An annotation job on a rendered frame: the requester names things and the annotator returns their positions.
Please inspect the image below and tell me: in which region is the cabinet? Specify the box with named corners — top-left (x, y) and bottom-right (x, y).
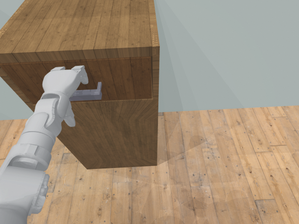
top-left (0, 0), bottom-right (160, 169)

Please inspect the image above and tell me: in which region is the handle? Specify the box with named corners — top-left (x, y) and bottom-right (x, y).
top-left (69, 82), bottom-right (102, 101)

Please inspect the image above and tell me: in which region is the robot left upper arm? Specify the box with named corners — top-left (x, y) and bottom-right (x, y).
top-left (0, 166), bottom-right (50, 224)

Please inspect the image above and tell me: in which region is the robot left hand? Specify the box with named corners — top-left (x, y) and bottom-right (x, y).
top-left (43, 65), bottom-right (88, 127)

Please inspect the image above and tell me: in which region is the drawer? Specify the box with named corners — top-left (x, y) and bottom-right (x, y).
top-left (0, 56), bottom-right (152, 104)

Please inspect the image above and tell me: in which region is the robot left forearm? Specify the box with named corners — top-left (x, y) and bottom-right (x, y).
top-left (0, 91), bottom-right (69, 177)

